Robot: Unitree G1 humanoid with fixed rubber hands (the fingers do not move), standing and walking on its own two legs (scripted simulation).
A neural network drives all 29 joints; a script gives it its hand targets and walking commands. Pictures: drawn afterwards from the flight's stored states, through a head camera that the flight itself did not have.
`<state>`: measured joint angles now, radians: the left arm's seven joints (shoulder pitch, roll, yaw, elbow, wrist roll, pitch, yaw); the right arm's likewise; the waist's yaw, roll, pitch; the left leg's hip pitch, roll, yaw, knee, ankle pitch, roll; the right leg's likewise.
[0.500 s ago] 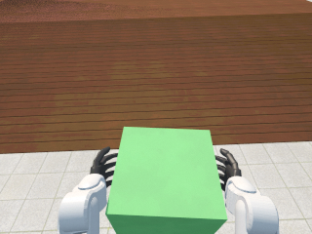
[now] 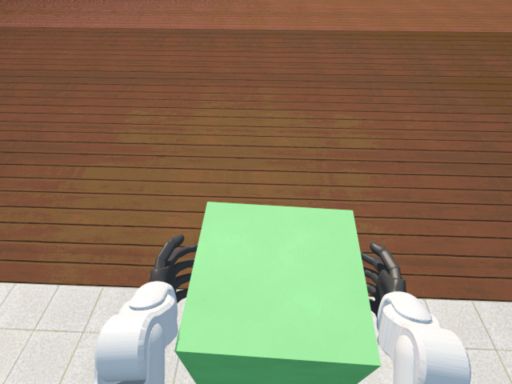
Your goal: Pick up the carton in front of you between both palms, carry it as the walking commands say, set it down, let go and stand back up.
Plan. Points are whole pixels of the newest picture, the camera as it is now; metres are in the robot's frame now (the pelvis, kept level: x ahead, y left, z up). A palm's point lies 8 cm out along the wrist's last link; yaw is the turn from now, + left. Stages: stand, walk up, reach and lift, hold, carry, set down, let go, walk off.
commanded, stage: carry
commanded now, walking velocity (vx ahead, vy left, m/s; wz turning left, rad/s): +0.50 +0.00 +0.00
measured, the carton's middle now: (272, 307) +0.25 +0.01 +0.03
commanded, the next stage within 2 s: none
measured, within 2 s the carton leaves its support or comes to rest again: neither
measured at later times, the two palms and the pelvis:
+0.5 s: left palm (219, 139) +0.58 +0.13 +0.11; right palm (361, 145) +0.58 -0.17 +0.11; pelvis +0.35 -0.01 +0.00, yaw -1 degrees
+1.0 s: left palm (242, 45) +0.98 +0.12 +0.17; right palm (345, 48) +0.98 -0.18 +0.17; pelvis +0.67 -0.03 +0.00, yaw -1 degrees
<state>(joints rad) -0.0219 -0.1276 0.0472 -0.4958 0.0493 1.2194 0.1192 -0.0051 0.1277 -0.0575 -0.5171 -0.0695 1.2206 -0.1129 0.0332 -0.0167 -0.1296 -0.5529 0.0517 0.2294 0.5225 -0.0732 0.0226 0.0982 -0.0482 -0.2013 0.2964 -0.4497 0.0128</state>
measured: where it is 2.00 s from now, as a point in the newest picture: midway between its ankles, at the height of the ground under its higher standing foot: (280, 190)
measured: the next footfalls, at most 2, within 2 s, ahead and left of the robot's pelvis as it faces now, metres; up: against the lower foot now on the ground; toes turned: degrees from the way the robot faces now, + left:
left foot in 0.02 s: +0.20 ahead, +0.10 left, +0.00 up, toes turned +13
right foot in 0.52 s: +0.55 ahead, -0.12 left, +0.00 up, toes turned -13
